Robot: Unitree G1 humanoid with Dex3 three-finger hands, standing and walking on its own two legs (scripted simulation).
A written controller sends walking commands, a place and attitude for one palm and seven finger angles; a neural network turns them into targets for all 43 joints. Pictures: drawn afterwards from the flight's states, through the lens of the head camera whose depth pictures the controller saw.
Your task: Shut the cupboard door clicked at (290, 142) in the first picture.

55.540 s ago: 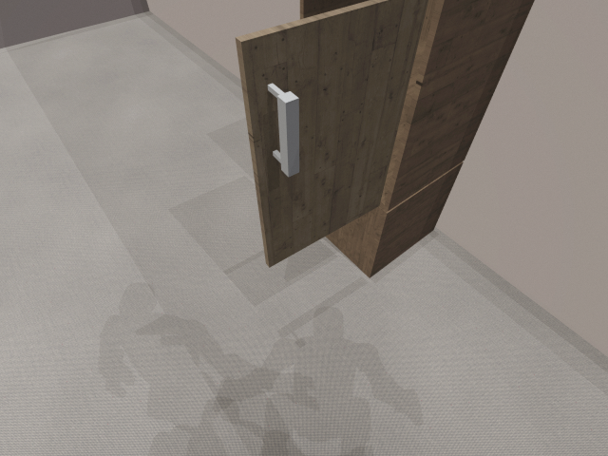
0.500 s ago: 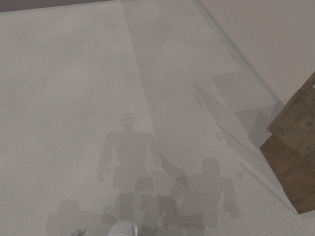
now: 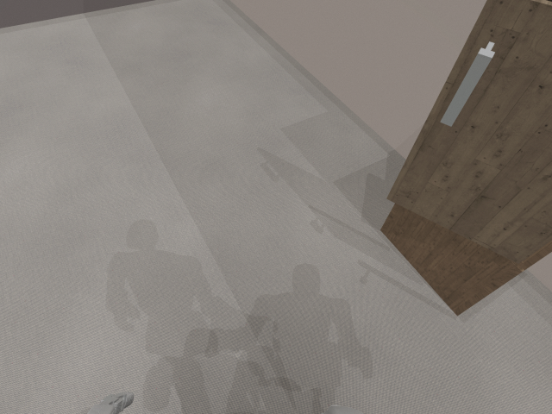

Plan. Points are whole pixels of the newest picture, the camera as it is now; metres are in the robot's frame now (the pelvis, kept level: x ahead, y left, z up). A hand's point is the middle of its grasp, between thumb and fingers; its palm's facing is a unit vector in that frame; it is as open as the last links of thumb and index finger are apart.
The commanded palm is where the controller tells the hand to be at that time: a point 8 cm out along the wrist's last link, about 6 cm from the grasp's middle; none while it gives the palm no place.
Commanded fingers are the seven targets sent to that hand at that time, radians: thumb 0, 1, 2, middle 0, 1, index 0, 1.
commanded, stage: turn to face it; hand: left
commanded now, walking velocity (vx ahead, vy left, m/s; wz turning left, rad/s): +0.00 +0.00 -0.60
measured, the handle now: (467, 85) +0.71 -0.34 +0.09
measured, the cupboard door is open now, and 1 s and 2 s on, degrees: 26 26 26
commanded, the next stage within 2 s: take the last steps up to it in 0.78 s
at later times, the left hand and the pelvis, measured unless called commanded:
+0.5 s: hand (167, 409) +0.15 +0.19 -0.19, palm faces -0.22 -0.96 -0.18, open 7.4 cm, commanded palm none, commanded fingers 0.00 0.90 0.90 -0.20 -0.30 -0.20 -0.30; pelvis +0.02 +0.01 -0.01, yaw -16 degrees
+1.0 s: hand (205, 386) +0.18 +0.13 -0.15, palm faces -0.45 -0.86 -0.24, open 7.4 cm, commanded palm none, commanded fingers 0.00 0.90 0.90 -0.20 -0.30 -0.20 -0.30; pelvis +0.01 +0.00 +0.00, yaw -28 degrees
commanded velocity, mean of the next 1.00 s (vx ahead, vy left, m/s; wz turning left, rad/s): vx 0.04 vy -0.02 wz -0.41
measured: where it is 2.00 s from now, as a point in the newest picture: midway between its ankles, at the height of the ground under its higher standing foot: (342, 410)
